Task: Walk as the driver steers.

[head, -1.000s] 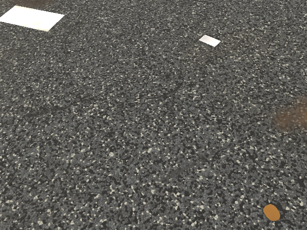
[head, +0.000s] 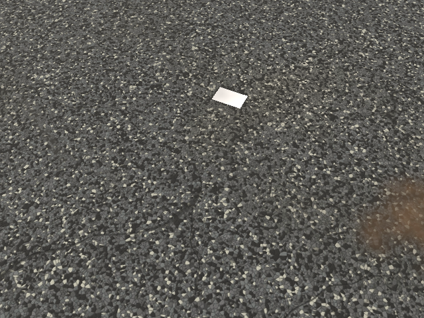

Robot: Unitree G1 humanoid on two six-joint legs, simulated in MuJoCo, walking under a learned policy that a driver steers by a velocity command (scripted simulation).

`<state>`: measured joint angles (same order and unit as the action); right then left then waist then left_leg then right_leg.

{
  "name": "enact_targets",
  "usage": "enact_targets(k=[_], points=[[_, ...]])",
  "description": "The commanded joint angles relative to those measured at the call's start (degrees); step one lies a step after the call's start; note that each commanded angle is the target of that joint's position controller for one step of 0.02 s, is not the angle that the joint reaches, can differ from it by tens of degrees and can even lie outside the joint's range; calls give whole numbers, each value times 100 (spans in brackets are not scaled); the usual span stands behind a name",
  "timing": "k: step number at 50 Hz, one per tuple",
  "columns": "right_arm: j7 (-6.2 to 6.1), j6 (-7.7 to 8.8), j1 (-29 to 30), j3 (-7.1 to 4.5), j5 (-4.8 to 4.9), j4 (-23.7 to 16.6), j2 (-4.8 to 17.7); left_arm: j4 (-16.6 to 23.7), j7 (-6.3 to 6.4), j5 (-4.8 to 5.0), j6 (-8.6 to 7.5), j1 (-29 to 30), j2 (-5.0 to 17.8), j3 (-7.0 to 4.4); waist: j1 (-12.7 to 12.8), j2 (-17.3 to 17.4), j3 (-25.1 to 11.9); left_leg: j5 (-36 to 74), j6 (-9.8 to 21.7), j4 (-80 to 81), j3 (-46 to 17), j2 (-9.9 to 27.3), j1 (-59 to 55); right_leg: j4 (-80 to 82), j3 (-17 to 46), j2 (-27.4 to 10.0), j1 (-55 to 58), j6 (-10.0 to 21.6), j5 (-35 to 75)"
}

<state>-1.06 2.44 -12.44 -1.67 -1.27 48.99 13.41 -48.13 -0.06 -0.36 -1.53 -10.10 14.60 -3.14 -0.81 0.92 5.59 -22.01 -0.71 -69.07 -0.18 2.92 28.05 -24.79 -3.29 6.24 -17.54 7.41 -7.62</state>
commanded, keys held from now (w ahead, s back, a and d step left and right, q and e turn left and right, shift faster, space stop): q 0.98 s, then no key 0.02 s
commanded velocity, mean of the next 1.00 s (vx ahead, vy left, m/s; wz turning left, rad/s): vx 0.04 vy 0.00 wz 0.42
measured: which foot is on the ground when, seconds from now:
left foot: up 0.00-0.36, down 0.38-0.90, up 0.92-1.00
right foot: down 0.00-0.38, up 0.40-0.88, down 0.90-1.00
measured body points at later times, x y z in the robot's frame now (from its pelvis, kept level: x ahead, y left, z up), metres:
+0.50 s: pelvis +0.07 +0.05 +0.00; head +0.09 +0.08 +0.45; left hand +0.11 +0.33 -0.14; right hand +0.21 -0.20 -0.11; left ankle +0.05 +0.12 -0.73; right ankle +0.06 -0.07 -0.67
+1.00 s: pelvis +0.08 +0.00 +0.01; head +0.12 -0.01 +0.45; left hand +0.05 +0.31 -0.09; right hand +0.31 -0.20 -0.13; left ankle +0.01 +0.10 -0.68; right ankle +0.13 -0.08 -0.74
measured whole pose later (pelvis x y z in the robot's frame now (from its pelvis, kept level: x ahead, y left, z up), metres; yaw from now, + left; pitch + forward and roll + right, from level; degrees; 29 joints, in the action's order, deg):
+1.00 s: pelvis +0.08 +0.00 +0.01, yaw +31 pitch +0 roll +1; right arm 0.3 -3.5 -11.3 -5.5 -1.2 45.6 18.8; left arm -42.5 2.4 -1.1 1.5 -10.2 15.2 -1.6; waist -1.3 3.2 3.8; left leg -25.9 0.2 -54.2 -7.6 -7.7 24.5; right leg -26.4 -0.3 1.0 -12.8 2.4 -13.6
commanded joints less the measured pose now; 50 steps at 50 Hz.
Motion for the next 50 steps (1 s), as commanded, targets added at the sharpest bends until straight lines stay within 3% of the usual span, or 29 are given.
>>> enact_targets(k=[1, 4, 6, 10, 13, 16, 18, 19, 20, 21, 22, 24, 26, 28, 37, 41, 43, 44, 45, 46, 47, 48, 49, 50], points=[[44, -213, -1219, -65, 7, 172, 264, 96, 22, -87, -170, -332, 393, -3, -233, -171, -1013, 361, -29, 625, -51, 25, -683, 843, 707, -1710, 369, 756, 4656], [49, -269, -945, -62, 25, 207, 271, 3, 34, -113, -197, -210, 426, 58, -190, -464, -930, 798, 18, 1642, -102, -9, -766, 893, 248, -1564, 449, 405, 4182], [46, -306, -550, -81, 28, 105, 360, -36, 68, -92, -149, -255, 538, 37, -34, -623, -862, 997, 50, 2008, -17, -13, -669, 929, 185, -1627, 615, 325, 3585], [54, -368, -129, -121, -1, -75, 434, -85, 169, -96, 16, -419, 642, -20, 159, -549, -687, 555, 81, 2317, 80, -11, -412, 867, 378, -1972, 980, 533, 2415], [51, -394, -91, -142, -4, -150, 387, -112, 236, -100, 108, -495, 692, -70, 215, -517, -561, -44, 146, 2543, 184, -74, -354, 638, 538, -2210, 1221, 662, 2231], [51, -371, -160, -156, 46, -216, 315, -110, 285, -83, 172, -465, 795, -135, 200, -555, -587, -264, 262, 3079, 325, -201, -532, 239, 584, -2323, 1476, 603, 2510], [58, -293, -357, -159, 54, -229, 299, -114, 308, -63, 217, -399, 886, -189, -11, -431, -653, 708, 395, 4230, 304, -272, -1174, -330, 317, -2167, 1295, 238, 2344], [41, -238, -472, -231, 19, -223, 587, -75, 297, -77, 208, -447, 824, -191, -35, -36, -786, 1681, 568, 4736, -298, 11, -1705, -990, 33, -1860, 915, -110, 1659], [12, -198, -601, -432, -27, -296, 1389, 218, 260, -29, 199, -437, 445, -103, 96, 1234, -907, 4420, 1232, 4766, -2189, 1429, -2464, -2261, -563, -979, -391, -579, -587], [31, -238, -1102, -488, 60, -169, 1395, 339, 309, -21, 303, 133, 409, -79, -393, 1247, -926, 5913, 2101, 4845, -2724, 2004, -2616, -3355, -154, -284, -1174, -730, -3051], [24, -268, -1124, -468, 91, -143, 1288, 315, 285, -67, 364, 44, 412, -70, -235, 523, -884, 5651, 2187, 4805, -2268, 1767, -2583, -3954, 296, -503, -1316, -781, -2892], [-33, -367, -312, -398, 99, -317, 992, 270, 243, -22, 352, 41, 479, -98, 82, 313, -446, 4519, 1675, 4933, -1630, 1021, -2239, -3867, 476, -683, -1543, -857, -2022], [-27, -392, -70, -369, 122, -449, 883, 245, 192, -122, 356, -83, 642, -140, 140, 458, -687, 4727, 1516, 4884, -1421, 717, -2388, -3853, 420, -644, -1451, -968, -1642], [5, -363, -241, -409, 130, -430, 998, 297, 161, -81, 379, -104, 593, -127, 98, 339, -885, 4768, 1499, 4835, -1445, 678, -2540, -3685, 433, -639, -1412, -1051, -1536], [49, -440, -310, -525, 22, -532, 1297, 678, 211, -16, 396, 306, 611, -69, -122, 614, -793, 3338, 1476, 4827, -2287, 618, -2167, -2354, 581, -551, -1012, -1014, -1577], [106, -482, -28, -555, 12, -624, 1352, 770, 240, 31, 311, 126, 657, -50, -34, 719, -820, 3385, 1302, 4666, -2728, 520, -1902, -1541, 630, -380, -331, -865, -1654], [119, -506, 273, -557, 63, -682, 1341, 709, 267, 41, 243, -276, 627, -37, 231, 674, -820, 3041, 1005, 4486, -2824, 296, -1592, -417, 602, -313, 445, -784, -1147], [105, -510, 415, -528, 123, -730, 1249, 657, 308, -3, 190, -515, 677, -50, 385, 507, -779, 2346, 712, 4256, -2717, 35, -1201, 518, 689, -473, 1032, -736, -598], [97, -489, 161, -433, 139, -778, 857, 696, 367, -106, 156, -513, 1130, -130, 198, -547, -810, 731, 354, 3329, -2017, -538, -594, 1207, 1817, -1664, 1501, -494, -880], [44, -487, -236, -422, 108, -785, 747, 919, 334, -90, 195, -23, 1666, -214, -53, -1582, -710, -1191, 148, 2268, -835, -1491, 203, 1354, 3253, -2885, 1324, 182, -34], [37, -515, -229, -516, -62, -695, 1210, 906, 286, -111, 236, -150, 1422, -188, 1, -1097, -717, -1243, 106, 1170, -741, -967, 37, 1188, 3091, -3049, 865, 611, 314], [80, -534, -170, -563, -39, -613, 1263, 968, 259, -81, 238, 86, 1012, -69, -107, -719, -492, -887, 101, 781, -779, -853, -42, 1142, 2530, -2679, 581, 569, 370], [135, -573, -230, -568, -26, -532, 1207, 1032, 244, -80, 247, 373, 817, -17, -210, -633, -318, -529, 50, 502, -698, -781, -76, 1097, 1898, -2263, 441, 387, 367], [206, -604, -264, -555, -17, -505, 1158, 1056, 258, -89, 236, 445, 778, -2, -221, -832, -375, -268, -9, 324, -632, -785, -39, 1027, 1533, -1973, 583, 267, 547]])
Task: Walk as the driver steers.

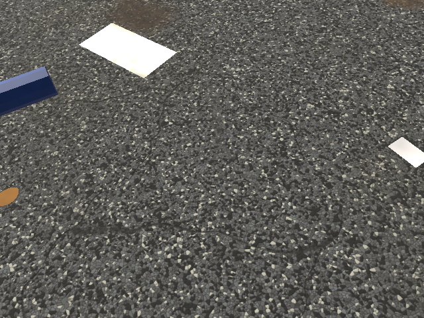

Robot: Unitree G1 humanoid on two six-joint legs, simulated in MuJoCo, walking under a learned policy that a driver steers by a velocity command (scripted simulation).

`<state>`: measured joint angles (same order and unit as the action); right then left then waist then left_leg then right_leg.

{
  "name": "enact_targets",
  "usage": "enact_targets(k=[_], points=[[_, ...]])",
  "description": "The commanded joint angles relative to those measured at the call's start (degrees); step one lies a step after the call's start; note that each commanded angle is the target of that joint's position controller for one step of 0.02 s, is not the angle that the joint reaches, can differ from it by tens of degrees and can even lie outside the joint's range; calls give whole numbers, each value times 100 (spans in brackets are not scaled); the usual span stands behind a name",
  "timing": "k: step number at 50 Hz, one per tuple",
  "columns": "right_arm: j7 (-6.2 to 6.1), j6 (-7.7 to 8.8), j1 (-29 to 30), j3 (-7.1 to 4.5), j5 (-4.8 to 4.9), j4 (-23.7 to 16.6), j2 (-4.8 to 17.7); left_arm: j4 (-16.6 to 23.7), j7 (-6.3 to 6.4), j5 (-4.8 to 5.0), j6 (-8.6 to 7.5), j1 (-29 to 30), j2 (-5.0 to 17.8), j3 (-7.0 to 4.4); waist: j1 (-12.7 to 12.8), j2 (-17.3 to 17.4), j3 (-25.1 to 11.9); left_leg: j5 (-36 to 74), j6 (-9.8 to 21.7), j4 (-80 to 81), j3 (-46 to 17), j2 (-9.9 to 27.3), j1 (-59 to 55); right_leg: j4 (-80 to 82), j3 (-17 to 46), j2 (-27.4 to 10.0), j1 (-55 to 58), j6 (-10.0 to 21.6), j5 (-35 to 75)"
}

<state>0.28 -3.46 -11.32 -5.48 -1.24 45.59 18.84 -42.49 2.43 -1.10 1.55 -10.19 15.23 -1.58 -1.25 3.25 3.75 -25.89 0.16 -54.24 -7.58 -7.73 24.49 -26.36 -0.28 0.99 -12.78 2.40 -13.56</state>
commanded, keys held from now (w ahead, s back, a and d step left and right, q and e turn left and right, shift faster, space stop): no key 1.00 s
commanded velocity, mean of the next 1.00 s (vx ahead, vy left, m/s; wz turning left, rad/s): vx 0.00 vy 0.00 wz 0.13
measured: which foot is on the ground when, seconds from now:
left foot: up 0.00-0.30, down 0.32-1.00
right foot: down 0.00-1.00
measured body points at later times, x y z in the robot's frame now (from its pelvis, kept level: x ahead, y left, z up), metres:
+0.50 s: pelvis -0.01 +0.02 +0.00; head -0.01 +0.04 +0.45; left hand +0.03 +0.29 -0.14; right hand +0.13 -0.21 -0.12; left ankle -0.04 +0.12 -0.74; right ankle +0.00 -0.11 -0.74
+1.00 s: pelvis -0.02 +0.02 +0.00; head -0.01 +0.02 +0.45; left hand -0.02 +0.26 -0.15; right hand +0.03 -0.23 -0.15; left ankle -0.04 +0.12 -0.74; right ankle +0.00 -0.11 -0.74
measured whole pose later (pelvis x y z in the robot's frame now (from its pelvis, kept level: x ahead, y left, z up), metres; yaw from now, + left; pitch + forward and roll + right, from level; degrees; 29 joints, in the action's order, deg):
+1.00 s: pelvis -0.02 +0.02 +0.00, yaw +5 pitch -2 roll +0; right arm -1.9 -0.1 -13.4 0.6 -0.4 63.7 12.8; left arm -62.4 1.6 -0.7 0.5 -14.4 12.1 0.2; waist 0.4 -0.4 2.0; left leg -12.5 1.9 -20.8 -2.3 -2.8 6.4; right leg -21.7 -0.3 -1.0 -8.3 -0.7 -11.6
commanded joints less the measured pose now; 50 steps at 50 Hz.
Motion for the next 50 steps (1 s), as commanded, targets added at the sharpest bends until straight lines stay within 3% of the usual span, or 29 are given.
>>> enact_targets(k=[1, 6, 11, 13, 14, 15, 16, 17, 18, 20, 22, 24, 25, 26, 28, 33, 50], points=[[126, -26, -433, -145, 4, -138, 545, 484, 20, -24, -88, 379, 726, -161, -118, -1214, -242, 178, -179, -1242, 169, 238, 376, 1081, 983, -1309, 274, 779, 1652], [112, -61, -9, -8, 48, -226, 323, 207, -18, 3, -158, -299, 816, -214, 248, -1153, -445, 78, -324, -336, 175, 240, 449, 800, 870, -1467, 1126, 1004, 2411], [49, -68, 113, 165, 104, -184, 150, 52, -144, -45, -133, -273, 940, -241, 314, -1403, -523, -158, -157, 1403, 665, 389, -705, 601, 753, -1447, 766, 1008, 2509], [12, -25, -48, 207, 121, -92, 120, -45, -180, -28, -81, -275, 993, -253, 204, -1388, -542, 305, -44, 2310, 824, 406, -1172, 383, 754, -1423, 645, 946, 2799], [-9, 21, -245, 239, 101, 8, 70, -85, -188, 11, -52, -216, 979, -244, 50, -1264, -540, 1046, 36, 3223, 887, 434, -1640, 208, 670, -1353, 446, 778, 2769], [-43, 89, -250, 252, 39, 33, 163, -149, -194, 17, -54, -320, 907, -223, 19, -1012, -545, 1841, 118, 3974, 566, 639, -2187, 82, 624, -1279, 75, 470, 2335], [-84, 179, -256, 230, -82, -3, 507, -77, -227, 19, -76, -487, 624, -150, 161, -132, -780, 2016, 282, 4259, -610, 1620, -2785, -495, 307, -940, -457, 118, 1251], [-100, 219, 159, 218, -15, -45, 764, -9, -193, 85, -56, -486, 248, -23, 353, 765, -488, 3256, 846, 4065, -1337, 2490, -1880, -256, -127, -279, -496, -124, -813], [-98, 266, 241, 299, 0, 1, 433, -159, -135, 54, 28, -376, 483, -72, 179, 630, -407, 3086, 1144, 3952, -1182, 2452, -1524, -627, 69, -384, -27, -140, -1317], [-140, 318, 507, 424, -15, 85, 178, -259, -148, 63, 53, -295, 512, -88, 285, 560, -180, 2896, 927, 3897, -751, 1994, -1613, -384, 108, -280, -123, -120, -912], [-211, 352, 445, 435, 54, 222, 248, -414, -160, 22, -2, -434, 511, -78, 333, 597, -336, 3467, 689, 3682, -424, 1690, -1831, 138, 86, -276, 146, -186, -29], [-203, 363, 319, 434, 99, 348, 266, -611, -156, -1, -75, -579, 512, -38, 299, 331, -535, 2946, 478, 3628, -309, 1502, -1787, 610, 156, -455, 663, -274, 799], [-188, 361, 211, 444, 92, 422, 228, -657, -155, -4, -103, -520, 577, -32, 209, 245, -479, 2334, 392, 3736, -350, 1401, -1578, 649, 289, -585, 804, -305, 909], [-173, 339, 139, 431, 92, 506, 215, -769, -168, 46, -98, -485, 681, -67, 136, -99, -180, 1893, 352, 3886, -264, 1245, -1527, 573, 324, -560, 492, -290, 788], [-196, 323, 154, 427, 77, 681, 219, -921, -186, 35, -102, -514, 485, -20, 208, -223, 30, 1824, 353, 3813, -220, 1221, -1550, 728, 346, -587, 362, -293, 754], [-190, 379, 131, 434, 91, 968, 157, -1238, -130, 33, -147, -545, 450, 2, 203, -370, -190, 2124, 371, 3725, -144, 1199, -1660, 791, 383, -630, 514, -230, 881], [-243, 380, -357, 533, 85, 1725, -43, -1950, -63, 43, -131, -679, 236, 100, 189, -332, -69, 1989, 306, 3749, -39, 1138, -1446, 748, 423, -653, 505, -127, 750]])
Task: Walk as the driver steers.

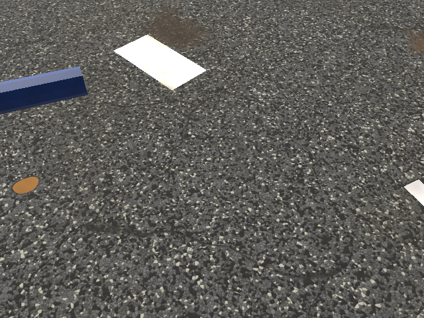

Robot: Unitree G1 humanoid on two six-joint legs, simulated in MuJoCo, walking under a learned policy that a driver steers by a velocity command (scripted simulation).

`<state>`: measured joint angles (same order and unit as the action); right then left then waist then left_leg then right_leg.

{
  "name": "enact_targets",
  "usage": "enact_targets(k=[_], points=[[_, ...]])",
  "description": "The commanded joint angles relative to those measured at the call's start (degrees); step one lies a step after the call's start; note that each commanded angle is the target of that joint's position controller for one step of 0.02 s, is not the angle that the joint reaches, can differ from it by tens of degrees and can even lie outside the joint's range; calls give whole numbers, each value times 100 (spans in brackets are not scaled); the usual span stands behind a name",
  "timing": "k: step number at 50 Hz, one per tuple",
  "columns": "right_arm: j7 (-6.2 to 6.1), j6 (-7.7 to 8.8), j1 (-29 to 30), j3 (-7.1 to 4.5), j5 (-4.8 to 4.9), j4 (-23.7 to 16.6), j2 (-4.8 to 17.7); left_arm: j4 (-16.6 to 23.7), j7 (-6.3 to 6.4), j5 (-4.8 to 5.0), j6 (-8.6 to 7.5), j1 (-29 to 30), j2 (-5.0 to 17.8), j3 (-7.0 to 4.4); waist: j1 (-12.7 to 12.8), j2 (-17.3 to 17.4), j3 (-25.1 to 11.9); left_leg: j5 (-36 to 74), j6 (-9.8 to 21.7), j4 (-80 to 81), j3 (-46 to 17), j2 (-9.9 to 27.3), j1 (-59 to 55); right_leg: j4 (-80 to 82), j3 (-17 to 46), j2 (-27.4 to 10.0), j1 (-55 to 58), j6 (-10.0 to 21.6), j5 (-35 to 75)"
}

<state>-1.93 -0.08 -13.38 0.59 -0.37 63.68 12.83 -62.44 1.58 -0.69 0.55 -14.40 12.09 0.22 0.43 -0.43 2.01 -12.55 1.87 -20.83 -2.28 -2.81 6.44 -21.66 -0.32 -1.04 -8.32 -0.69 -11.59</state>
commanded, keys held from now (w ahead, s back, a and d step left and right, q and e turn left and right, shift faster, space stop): no key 0.60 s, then w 0.40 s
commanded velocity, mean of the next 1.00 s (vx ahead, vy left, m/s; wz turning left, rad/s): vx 0.10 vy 0.00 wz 0.00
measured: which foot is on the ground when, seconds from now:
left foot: down 0.00-0.90, up 0.92-1.00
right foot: down 0.00-1.00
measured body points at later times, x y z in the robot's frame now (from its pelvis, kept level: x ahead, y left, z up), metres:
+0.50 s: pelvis +0.00 -0.01 +0.00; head +0.01 -0.01 +0.45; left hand -0.01 +0.22 -0.16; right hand -0.01 -0.24 -0.16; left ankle -0.01 +0.10 -0.75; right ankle +0.00 -0.13 -0.75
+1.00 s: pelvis +0.09 -0.04 -0.01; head +0.09 -0.06 +0.44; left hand +0.05 +0.19 -0.15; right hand +0.06 -0.28 -0.17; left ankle +0.01 +0.08 -0.69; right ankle +0.02 -0.12 -0.75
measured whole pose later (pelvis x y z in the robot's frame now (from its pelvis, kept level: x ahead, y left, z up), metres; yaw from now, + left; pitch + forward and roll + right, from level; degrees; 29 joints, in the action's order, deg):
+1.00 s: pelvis +0.09 -0.04 -0.01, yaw +0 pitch +0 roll +0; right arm 0.1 2.5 -20.8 -2.5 -1.9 63.1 11.1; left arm -61.8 0.4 -1.4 -4.5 -23.3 9.6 -2.1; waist 0.7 1.4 -0.6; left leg -22.4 4.7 -54.8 0.0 -0.4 19.0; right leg -25.5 -3.1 2.6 -6.6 4.1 -19.6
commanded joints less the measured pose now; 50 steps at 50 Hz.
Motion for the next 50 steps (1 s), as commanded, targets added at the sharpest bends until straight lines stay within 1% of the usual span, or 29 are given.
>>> enact_targets(k=[1, 13, 30, 31, 32, 33, 34, 35, 36, 37, 38, 39, 40, 41, 42, 43, 44, 45, 46, 47, 48, 49, 50], points=[[-24, 41, -180, -69, -2, -57, 542, 18, 25, 2, -31, -266, 534, -74, 18, 33, 114, 655, 133, 401, -564, 646, 361, 276, 429, -448, 47, 184, 550], [-48, 45, -440, -38, -6, 148, 326, -204, 54, 7, -43, -394, 355, -38, -7, 9, 173, 662, 110, 321, -509, 643, 372, 252, 446, -424, -70, 207, 521], [-71, 50, -686, -41, -9, 246, 103, -340, 83, 6, -56, -609, 165, -34, -11, 33, 231, 619, 86, 251, -464, 647, 420, 220, 466, -396, -147, 234, 483], [-69, 46, -744, -32, -16, 265, 68, -360, 80, -2, -53, -660, 128, -26, -14, 38, 111, 164, 96, 312, -452, 604, 385, 264, 447, -346, -103, 241, 53], [-68, 33, -760, -59, -25, 258, 118, -352, 76, -10, -39, -664, 172, -52, -16, 52, 168, -447, 135, 304, -438, 524, 465, 219, 408, -249, -170, 269, -524], [-64, 8, -778, -108, -27, 228, 218, -317, 68, -17, -16, -667, 245, -94, -21, 91, 234, -1312, 232, 224, -439, 437, 602, 64, 343, -118, -299, 346, -1328], [-49, -22, -790, -150, -42, 181, 282, -258, 50, -34, 7, -651, 274, -121, -28, 134, 399, -2213, 346, 179, -507, 405, 823, -50, 353, -42, -552, 440, -2136], [-29, -40, -820, -169, -58, 128, 273, -191, 27, -54, 21, -612, 258, -133, -52, 140, 670, -2801, 447, 194, -638, 440, 1046, -126, 419, -27, -854, 516, -2626], [-19, -36, -886, -178, -59, 93, 237, -120, 8, -64, 10, -573, 177, -124, -85, 200, 860, -3083, 545, 221, -840, 535, 1126, -260, 465, -18, -1099, 558, -2766], [-17, -11, -1009, -194, -55, 82, 226, -40, -8, -75, -25, -503, 94, -114, -144, 302, 927, -3167, 648, 305, -1119, 687, 1010, -479, 451, 16, -1332, 566, -2609], [-19, 21, -1198, -232, -52, 104, 292, 58, -30, -97, -79, -385, 15, -105, -229, 484, 878, -3190, 781, 503, -1507, 919, 702, -790, 317, 98, -1600, 534, -2224], [-19, 49, -1421, -301, -58, 156, 443, 165, -66, -125, -147, -257, -72, -93, -310, 802, 753, -3271, 970, 837, -2028, 1263, 331, -1273, 10, 242, -1822, 477, -1674], [-13, 69, -1484, -369, -66, 173, 583, 270, -100, -157, -218, -159, -69, -96, -318, 989, 735, -3255, 1150, 1067, -2416, 1607, 190, -1569, -244, 237, -1930, 460, -1288], [3, 91, -1436, -397, -63, 139, 583, 362, -128, -153, -286, -55, 21, -121, -306, 914, 760, -3132, 1219, 1153, -2514, 1722, 368, -1647, -226, 139, -1814, 482, -1240], [19, 115, -1287, -414, -63, 82, 581, 396, -157, -118, -347, -140, 28, -137, -178, 844, 772, -3001, 1193, 1096, -2387, 1678, 611, -1475, -226, 122, -1513, 522, -1313], [30, 135, -1045, -426, -47, 3, 575, 338, -179, -81, -401, -463, -33, -140, 46, 817, 808, -2840, 1106, 899, -2118, 1534, 1017, -1011, -259, 150, -927, 581, -1289], [37, 157, -663, -420, -15, -127, 481, 129, -175, -29, -451, -1107, -87, -157, 390, 663, 817, -2533, 908, 500, -1664, 1210, 1737, -408, -222, 234, 153, 632, -1091], [56, 226, -191, -367, 6, -359, 263, -91, -123, -28, -500, -1853, 156, -242, 740, -13, 787, -1963, 623, -485, -951, 695, 2615, 278, 660, -237, 1164, 743, -1368], [113, 323, 95, -272, 8, -634, -135, -315, -91, -35, -515, -2665, 791, -436, 963, -1506, 580, -1437, 316, -2431, 269, -107, 3535, 1249, 2755, -1407, 1940, 1107, -2453], [156, 374, 148, -341, -213, -729, 223, -384, -87, -28, -462, -2759, 832, -466, 770, -1178, 759, -1695, 336, -3490, 334, 92, 4019, 1296, 3445, -2011, 1834, 1308, -1933], [203, 411, 58, -349, -262, -652, 189, -219, -93, -57, -468, -2293, 556, -395, 480, -426, 863, -1302, 368, -4023, 161, 363, 3997, 1166, 3022, -1878, 1544, 1300, -1332], [252, 456, -71, -321, -194, -584, 39, -71, -103, -80, -497, -1904, 445, -360, 285, -213, 795, -891, 349, -4178, 125, 496, 3853, 1187, 2558, -1682, 1332, 1245, -796], [304, 475, -46, -332, -160, -588, 28, 21, -100, -87, -530, -1662, 380, -329, 170, -173, 728, -585, 316, -4162, 149, 596, 3760, 1287, 2158, -1497, 1234, 1196, -508]])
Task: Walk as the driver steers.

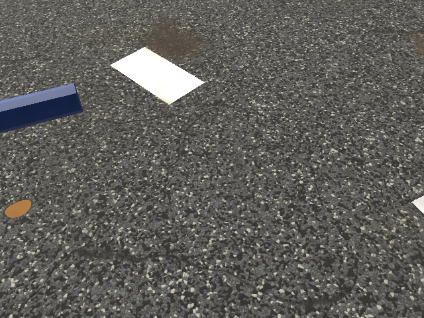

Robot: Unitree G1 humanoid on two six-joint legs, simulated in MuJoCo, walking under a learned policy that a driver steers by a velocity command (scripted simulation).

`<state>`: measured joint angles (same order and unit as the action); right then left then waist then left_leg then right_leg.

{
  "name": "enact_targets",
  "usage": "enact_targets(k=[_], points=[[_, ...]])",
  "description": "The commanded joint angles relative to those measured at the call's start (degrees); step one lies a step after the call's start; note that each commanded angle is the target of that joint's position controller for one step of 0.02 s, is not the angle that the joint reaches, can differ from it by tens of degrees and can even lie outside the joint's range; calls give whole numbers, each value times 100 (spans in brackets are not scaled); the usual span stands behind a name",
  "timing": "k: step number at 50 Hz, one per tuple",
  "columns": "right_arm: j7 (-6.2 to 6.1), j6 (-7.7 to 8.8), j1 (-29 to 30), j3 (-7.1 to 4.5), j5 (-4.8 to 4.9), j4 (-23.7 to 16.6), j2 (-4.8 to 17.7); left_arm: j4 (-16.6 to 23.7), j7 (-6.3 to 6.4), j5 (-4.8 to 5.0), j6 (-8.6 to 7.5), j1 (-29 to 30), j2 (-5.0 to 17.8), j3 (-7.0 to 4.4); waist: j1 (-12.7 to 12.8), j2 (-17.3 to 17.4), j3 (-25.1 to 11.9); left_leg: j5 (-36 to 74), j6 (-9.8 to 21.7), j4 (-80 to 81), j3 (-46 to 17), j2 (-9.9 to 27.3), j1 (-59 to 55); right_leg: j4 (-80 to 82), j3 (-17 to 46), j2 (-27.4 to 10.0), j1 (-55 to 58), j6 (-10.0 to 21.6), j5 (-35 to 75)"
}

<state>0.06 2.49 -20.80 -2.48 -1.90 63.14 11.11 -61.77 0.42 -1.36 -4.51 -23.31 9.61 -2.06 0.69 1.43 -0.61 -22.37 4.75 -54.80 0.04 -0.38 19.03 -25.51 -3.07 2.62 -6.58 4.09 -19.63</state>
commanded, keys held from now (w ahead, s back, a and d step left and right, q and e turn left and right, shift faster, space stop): w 0.16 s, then no key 0.74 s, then w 0.10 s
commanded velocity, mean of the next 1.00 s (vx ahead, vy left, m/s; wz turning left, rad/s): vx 0.18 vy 0.00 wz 0.00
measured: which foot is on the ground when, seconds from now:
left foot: up 0.00-0.28, down 0.30-1.00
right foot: down 0.00-0.30, up 0.32-0.68, down 0.70-1.00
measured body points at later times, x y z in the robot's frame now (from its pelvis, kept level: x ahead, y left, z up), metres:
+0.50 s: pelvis +0.21 +0.02 +0.00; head +0.25 +0.03 +0.45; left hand +0.23 +0.25 -0.16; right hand +0.25 -0.21 -0.15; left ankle +0.28 +0.07 -0.74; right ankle +0.17 -0.11 -0.67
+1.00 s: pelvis +0.28 -0.01 +0.00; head +0.28 -0.01 +0.45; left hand +0.26 +0.20 -0.16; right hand +0.27 -0.22 -0.16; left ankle +0.28 +0.07 -0.74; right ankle +0.27 -0.11 -0.74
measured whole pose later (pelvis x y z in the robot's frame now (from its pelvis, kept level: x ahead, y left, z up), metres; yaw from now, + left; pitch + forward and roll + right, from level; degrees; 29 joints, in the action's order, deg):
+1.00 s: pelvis +0.28 -0.01 +0.00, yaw +0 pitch -1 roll +0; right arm -1.6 1.2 -19.0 -0.4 -0.7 63.1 8.0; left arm -65.3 2.1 -0.8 -1.0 -19.3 6.9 0.0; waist -0.3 0.1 0.6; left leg -15.1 4.4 -25.3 4.4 -2.4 10.2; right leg -25.8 -1.4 0.6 -9.1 1.8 -16.1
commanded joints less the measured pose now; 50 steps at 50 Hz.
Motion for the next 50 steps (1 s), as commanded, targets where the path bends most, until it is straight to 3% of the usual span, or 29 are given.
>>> enact_targets(k=[1, 4, 9, 11, 13, 14, 15, 16, 17, 18, 19, 20, 22, 24, 26, 30, 32, 34, 35, 36, 37, 39, 45, 48, 50], points=[[143, 201, 754, -50, -16, -567, 254, -31, 25, -5, -67, -682, 529, -56, 82, -440, 938, 605, -27, -679, -4, 397, 2451, 1723, 2066, -1691, 1043, 659, 813], [177, 95, 1034, -60, -19, -717, 211, -184, 51, 39, -136, -994, 407, 24, 47, -628, 761, 905, -141, -494, 345, 265, 2463, 1533, 1259, -1412, 1183, 587, 2932], [177, 45, 2245, 91, 66, -1254, -17, -193, 91, 29, -161, -937, 451, 107, 127, -758, 1023, 1486, -127, 1462, 840, -54, 1539, 1549, 580, -1123, 451, 515, 4247], [92, 55, 1972, 74, 94, -1204, 106, -241, 112, 33, -183, -947, 563, 107, 4, -857, 811, 1681, 16, 1895, 998, -340, 574, 1039, 449, -1154, 359, 394, 5885], [-7, 127, 796, -41, 121, -822, 397, -238, 147, 71, -212, -778, 705, 89, -488, -902, 187, 2075, 213, 2225, 807, -538, -643, -141, 453, -1144, 475, 204, 6615], [-44, 187, 69, -99, 76, -576, 499, -214, 147, 148, -205, -591, 771, 75, -864, -846, -117, 2745, 305, 2799, 667, -386, -1451, -1057, 359, -1031, 315, 100, 6104], [-78, 242, -552, -186, -70, -385, 817, -151, 131, 206, -204, -644, 652, 101, -1002, -579, -542, 3722, 424, 2750, 86, 345, -2540, -2287, 291, -770, -412, 25, 4287], [-31, 258, -848, -267, -188, -351, 1291, -148, 161, 283, -131, -1421, 21, 182, -585, 783, -1420, 7216, 1226, 2134, -1864, 2315, -3858, -4679, -23, 89, -1586, -119, -1499], [14, 187, -769, -295, 142, -419, 1264, -292, 200, 345, -16, -1762, 302, 68, -527, 362, -2105, 6893, 1826, 2631, -2774, 2585, -3732, -5563, 702, 205, -1825, -124, -1436], [-2, 151, 135, -212, 246, -621, 945, -147, 182, 171, 38, -1168, 412, 43, -310, 87, -1215, 5548, 1720, 3170, -2287, 2302, -2650, -5442, 705, -107, -1994, -141, -881], [-20, 163, 644, -83, 222, -695, 521, -6, 147, 16, 54, -635, 379, 27, -206, 44, -415, 4988, 1493, 3517, -1819, 1983, -1802, -5105, 609, -256, -2096, -151, -593], [-52, 196, 699, -8, 176, -647, 287, 29, 117, -55, 96, -425, 384, -14, -95, -78, -107, 5017, 1310, 3716, -1416, 1747, -1298, -4797, 630, -383, -1943, -168, -433], [-120, 236, 591, 112, 148, -507, 36, -43, 57, -92, 273, -559, 130, 10, 145, -55, -19, 5091, 1025, 3917, -749, 1425, -508, -4042, 599, -481, -1164, -222, -295], [-112, 309, 572, 154, 87, -452, 134, -111, 68, -36, 409, -657, -100, 62, 329, 46, -97, 5430, 904, 3902, -353, 1232, -183, -3291, 465, -410, -682, -282, -277], [-105, 311, 535, 171, 25, -438, 296, -74, 125, -21, 510, -394, -69, 86, 324, 251, -93, 4956, 805, 3912, -216, 1135, -163, -2374, 356, -388, -613, -301, -272], [-125, 133, 266, 169, 62, -393, 420, -25, 175, 2, 625, 185, 130, 93, 74, 443, -57, 1843, 683, 4243, -546, 1111, -31, -1454, 227, -387, -451, -315, 102], [-142, 41, 310, 179, 107, -400, 381, -37, 161, -9, 609, 340, 97, 120, 84, 319, 215, 442, 588, 4355, -728, 1098, 260, -933, 189, -392, -246, -293, 353], [-163, -16, 243, 198, 130, -380, 306, -91, 167, -44, 539, 330, 32, 169, 112, 41, 481, -168, 302, 4294, -796, 992, 496, 4, 339, -516, 113, -258, 795], [-167, -20, 128, 203, 123, -357, 253, -111, 183, -66, 473, 230, 116, 177, 77, -115, 532, -151, 130, 4191, -797, 893, 501, 337, 665, -824, 250, -242, 998], [-154, -45, -201, 205, 173, -309, 101, -121, 193, -3, 418, 354, 326, 151, -206, -491, 708, 213, -9, 4156, -565, 560, 337, 390, 950, -986, -132, -135, 959], [-160, -73, -231, 210, 163, -229, 65, -183, 172, 71, 387, 368, 240, 158, -177, -698, 745, 719, -49, 3953, -348, 413, -304, 555, 945, -943, -694, -116, 704], [-176, -87, -268, 187, 134, -170, 112, -203, 168, 99, 320, 416, 130, 196, -215, -632, 576, 1274, -38, 3734, -328, 471, -960, 720, 864, -875, -885, -196, 845], [-207, -74, -181, 207, 137, -55, 23, -290, 208, 99, 304, 248, 149, 199, -156, -238, 456, 1607, -59, 3712, -314, 535, -1073, 717, 810, -863, -525, -159, 1284], [-197, -111, -214, 134, 125, -30, 142, -326, 192, 52, 327, 49, 285, 119, -129, -200, 458, -126, 74, 3467, -179, 269, -902, 576, 713, -613, -635, 36, -420], [-152, -136, -191, 88, 108, -109, 170, -230, 148, 26, 348, 17, 344, 64, -114, -182, 931, -1352, 232, 3368, -318, 265, -355, 584, 942, -652, -1045, 252, -1704]])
